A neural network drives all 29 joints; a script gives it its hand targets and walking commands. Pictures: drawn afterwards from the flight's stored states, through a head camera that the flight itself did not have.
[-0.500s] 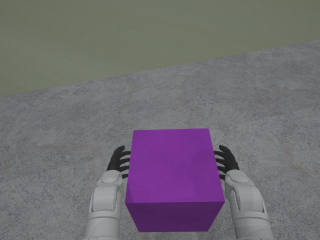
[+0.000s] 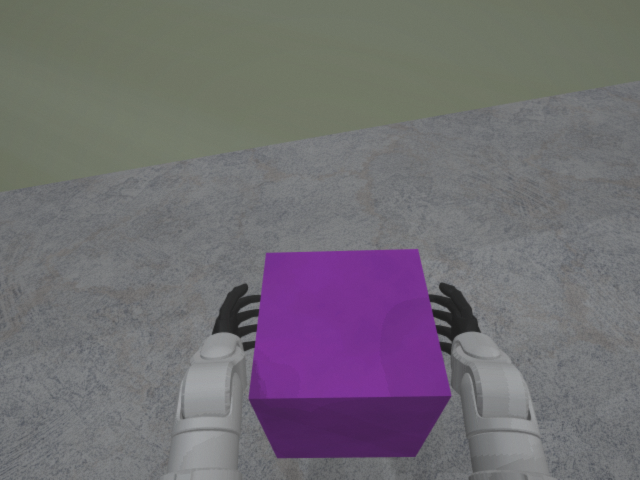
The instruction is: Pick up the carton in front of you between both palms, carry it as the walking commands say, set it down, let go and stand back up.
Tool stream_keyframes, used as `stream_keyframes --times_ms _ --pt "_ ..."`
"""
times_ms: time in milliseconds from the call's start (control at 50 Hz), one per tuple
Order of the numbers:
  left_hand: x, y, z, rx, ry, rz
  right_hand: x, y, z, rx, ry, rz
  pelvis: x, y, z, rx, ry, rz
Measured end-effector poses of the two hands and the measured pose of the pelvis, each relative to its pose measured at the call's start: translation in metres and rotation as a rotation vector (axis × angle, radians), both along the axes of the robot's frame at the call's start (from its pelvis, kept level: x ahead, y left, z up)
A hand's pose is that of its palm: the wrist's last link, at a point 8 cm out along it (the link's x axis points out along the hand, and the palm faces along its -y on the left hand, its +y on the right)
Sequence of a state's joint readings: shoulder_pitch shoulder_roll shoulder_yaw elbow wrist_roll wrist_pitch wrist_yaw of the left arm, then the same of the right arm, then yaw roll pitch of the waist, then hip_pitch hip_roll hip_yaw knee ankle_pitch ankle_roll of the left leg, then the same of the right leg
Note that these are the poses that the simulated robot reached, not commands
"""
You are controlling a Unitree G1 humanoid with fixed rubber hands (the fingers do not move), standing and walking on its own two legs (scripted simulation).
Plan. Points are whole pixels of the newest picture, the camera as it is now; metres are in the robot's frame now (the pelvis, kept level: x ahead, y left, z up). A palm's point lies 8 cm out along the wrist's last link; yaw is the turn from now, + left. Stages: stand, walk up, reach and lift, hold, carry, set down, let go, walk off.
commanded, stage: carry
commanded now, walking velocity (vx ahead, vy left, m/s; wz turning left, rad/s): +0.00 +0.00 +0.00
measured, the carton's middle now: (343, 359) +0.30 +0.00 -0.05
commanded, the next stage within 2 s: hold in 0.34 s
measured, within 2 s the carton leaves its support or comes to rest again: neither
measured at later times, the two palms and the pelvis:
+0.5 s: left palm (225, 360) +0.26 +0.15 +0.03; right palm (470, 357) +0.26 -0.15 +0.04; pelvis -0.02 +0.00 +0.01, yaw +0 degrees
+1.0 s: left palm (223, 372) +0.24 +0.15 +0.04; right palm (480, 385) +0.22 -0.15 +0.04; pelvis -0.06 +0.01 +0.00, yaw -4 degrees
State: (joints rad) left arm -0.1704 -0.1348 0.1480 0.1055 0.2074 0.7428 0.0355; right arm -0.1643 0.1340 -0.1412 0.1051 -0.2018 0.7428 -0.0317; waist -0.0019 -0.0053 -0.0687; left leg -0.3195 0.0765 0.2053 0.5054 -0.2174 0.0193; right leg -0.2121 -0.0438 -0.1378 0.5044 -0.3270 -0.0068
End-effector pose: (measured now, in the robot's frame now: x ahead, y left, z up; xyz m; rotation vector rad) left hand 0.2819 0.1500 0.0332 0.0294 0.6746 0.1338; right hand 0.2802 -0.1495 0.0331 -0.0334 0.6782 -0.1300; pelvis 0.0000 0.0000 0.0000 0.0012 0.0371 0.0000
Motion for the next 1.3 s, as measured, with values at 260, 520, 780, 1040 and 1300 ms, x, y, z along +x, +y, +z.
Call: stream_keyframes --times_ms 260,520,780,1040,1300 --pt "-0.005 0.0 0.001 0.0 -0.001 -0.002 -0.006 0.0 0.001 -0.001 -0.001 0.0 -0.006 0.001 0.0 -0.001 -0.001 -0.001" --pt "-0.027 -0.002 0.0 0.003 0.004 -0.005 -0.026 -0.002 0.003 -0.024 0.006 0.018 -0.019 -0.002 0.008 0.007 -0.116 0.001" --pt "-0.054 -0.002 0.006 -0.001 -0.013 -0.002 -0.052 -0.002 0.008 -0.015 -0.011 0.013 -0.049 -0.003 0.004 0.002 -0.186 0.0" --pt "-0.038 -0.004 0.007 -0.063 -0.016 -0.021 -0.055 -0.003 0.007 0.007 -0.014 -0.061 -0.065 0.013 -0.003 -0.007 -0.21 -0.08" --pt "0.006 -0.003 -0.055 -0.046 0.042 -0.012 -0.006 -0.003 -0.053 -0.015 0.05 -0.029 -0.073 0.017 -0.026 0.002 -0.028 -0.088"
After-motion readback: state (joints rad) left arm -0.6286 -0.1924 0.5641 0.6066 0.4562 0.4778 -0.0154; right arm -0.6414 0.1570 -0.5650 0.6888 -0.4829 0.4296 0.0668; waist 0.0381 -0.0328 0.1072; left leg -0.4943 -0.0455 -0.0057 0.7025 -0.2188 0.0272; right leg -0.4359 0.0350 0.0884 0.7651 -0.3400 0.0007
